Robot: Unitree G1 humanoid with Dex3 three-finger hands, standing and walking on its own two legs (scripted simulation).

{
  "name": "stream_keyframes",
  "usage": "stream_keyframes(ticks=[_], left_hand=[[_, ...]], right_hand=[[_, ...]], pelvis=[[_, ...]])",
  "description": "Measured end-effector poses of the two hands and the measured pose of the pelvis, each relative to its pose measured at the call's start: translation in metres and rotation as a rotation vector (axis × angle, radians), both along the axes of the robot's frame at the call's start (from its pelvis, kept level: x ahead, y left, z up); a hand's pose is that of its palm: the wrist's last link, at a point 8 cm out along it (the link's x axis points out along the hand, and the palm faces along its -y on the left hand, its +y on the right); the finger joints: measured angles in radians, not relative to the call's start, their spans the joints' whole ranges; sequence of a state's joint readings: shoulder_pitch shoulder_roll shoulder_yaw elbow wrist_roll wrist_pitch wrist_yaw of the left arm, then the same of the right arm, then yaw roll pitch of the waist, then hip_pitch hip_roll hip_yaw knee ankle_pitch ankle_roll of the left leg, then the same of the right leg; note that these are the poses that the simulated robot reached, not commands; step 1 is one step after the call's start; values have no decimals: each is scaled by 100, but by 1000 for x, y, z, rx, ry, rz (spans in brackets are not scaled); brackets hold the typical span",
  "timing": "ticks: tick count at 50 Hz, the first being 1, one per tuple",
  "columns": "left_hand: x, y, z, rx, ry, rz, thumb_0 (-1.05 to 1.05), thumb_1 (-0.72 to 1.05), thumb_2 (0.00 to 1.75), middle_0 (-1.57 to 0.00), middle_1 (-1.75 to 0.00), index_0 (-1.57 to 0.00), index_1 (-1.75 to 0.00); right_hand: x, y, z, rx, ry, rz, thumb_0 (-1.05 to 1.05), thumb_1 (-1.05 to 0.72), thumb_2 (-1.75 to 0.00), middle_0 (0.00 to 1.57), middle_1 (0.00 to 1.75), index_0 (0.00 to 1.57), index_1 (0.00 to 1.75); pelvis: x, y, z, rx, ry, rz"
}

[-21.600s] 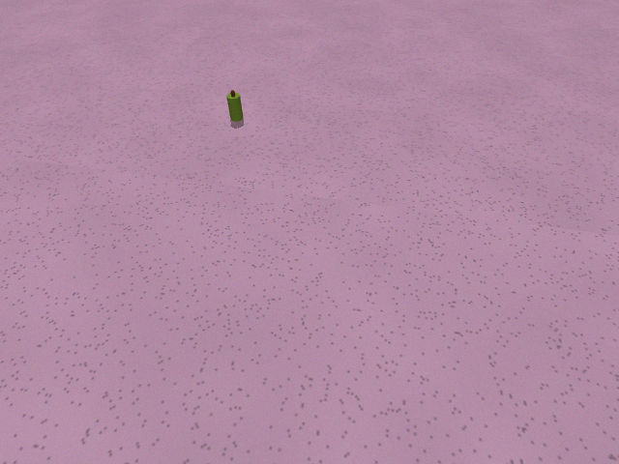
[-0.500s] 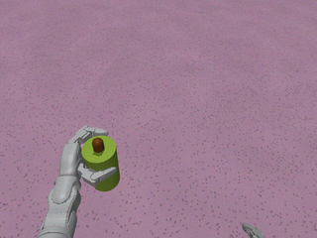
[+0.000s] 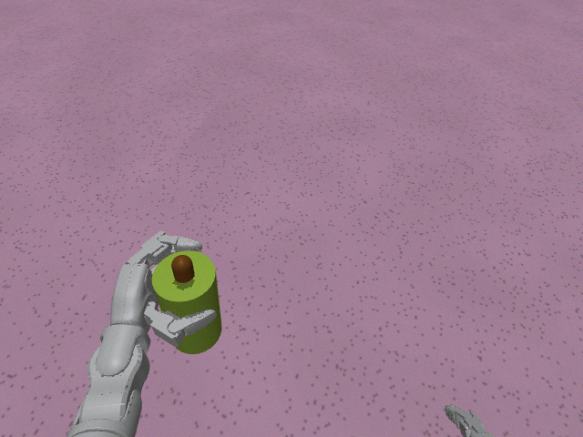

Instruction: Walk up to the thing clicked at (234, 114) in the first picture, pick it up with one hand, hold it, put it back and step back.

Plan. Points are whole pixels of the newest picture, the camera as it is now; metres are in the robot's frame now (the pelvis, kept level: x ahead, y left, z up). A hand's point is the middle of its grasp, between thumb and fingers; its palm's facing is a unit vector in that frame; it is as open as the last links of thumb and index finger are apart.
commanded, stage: hold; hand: left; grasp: from the side
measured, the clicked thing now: (189, 299) +0.32 +0.16 +0.01
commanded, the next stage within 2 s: crouch in 0.02 s
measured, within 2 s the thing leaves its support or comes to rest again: neither
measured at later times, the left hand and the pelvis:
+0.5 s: hand (195, 309) +0.33 +0.16 -0.04, palm faces +0.04 -1.00 -0.01, open 11.1 cm; pelvis -0.02 +0.00 -0.03, yaw +0 degrees
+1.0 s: hand (214, 346) +0.36 +0.18 -0.30, palm faces +0.06 -1.00 -0.04, open 11.1 cm; pelvis -0.05 -0.01 -0.25, yaw -3 degrees
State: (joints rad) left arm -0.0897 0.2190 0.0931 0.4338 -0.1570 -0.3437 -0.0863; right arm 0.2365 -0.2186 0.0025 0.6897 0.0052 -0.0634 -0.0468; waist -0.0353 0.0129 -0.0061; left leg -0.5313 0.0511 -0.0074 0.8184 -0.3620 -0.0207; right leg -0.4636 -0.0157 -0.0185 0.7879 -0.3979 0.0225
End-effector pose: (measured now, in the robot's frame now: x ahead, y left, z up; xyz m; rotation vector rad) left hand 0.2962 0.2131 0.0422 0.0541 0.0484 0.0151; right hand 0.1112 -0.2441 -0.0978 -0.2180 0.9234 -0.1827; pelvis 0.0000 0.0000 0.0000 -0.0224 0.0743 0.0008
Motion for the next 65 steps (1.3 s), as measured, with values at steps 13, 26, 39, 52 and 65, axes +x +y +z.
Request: stream_keyframes(ticks=[13, 26, 39, 52, 65], left_hand=[[3, 0, -8, -19, 20, 6, 1, -52, 107, -67, -105, -65, -104], [10, 1, -93, -41, 55, 24, 1, -51, 106, -67, -104, -66, -103], [39, 9, -230, -28, -6, 22, 1, -52, 106, -68, -103, -67, -102], [42, 16, -356, -18, 36, 53, 1, -51, 106, -67, -105, -65, -104], [53, 22, -444, -5, 9, 89, 1, -51, 106, -66, -106, -64, -104]], right_hand=[[-3, -3, -1, -6, 5, 2, 1, -90, -91, 21, 30, 20, 30], [-20, -14, -42, -33, 103, 34, 1, -89, -91, 21, 30, 20, 30], [-43, -27, -169, -63, 235, 47, 1, -91, -91, 20, 30, 20, 30], [-61, -20, -287, -30, 322, 101, 1, -92, -92, 21, 30, 20, 30], [-107, -31, -366, -68, 404, 77, 0, -94, -92, 20, 30, 20, 30]], pelvis=[[-4, -1, -1, 2, 9, 2], [-20, -3, -41, -4, 169, -1], [-33, -4, -161, -21, 419, -24], [-57, -6, -263, -18, 512, -49], [-79, -7, -351, -23, 471, -69]])
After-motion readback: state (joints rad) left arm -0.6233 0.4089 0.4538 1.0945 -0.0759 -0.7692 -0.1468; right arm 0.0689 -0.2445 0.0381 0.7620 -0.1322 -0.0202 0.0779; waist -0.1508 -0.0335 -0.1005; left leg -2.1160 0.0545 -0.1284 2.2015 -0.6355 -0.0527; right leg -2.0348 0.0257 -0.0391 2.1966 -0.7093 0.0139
